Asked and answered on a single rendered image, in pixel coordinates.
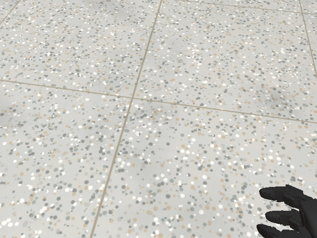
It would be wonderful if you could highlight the robot right hand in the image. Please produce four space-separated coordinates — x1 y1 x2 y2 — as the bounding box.
257 184 317 238

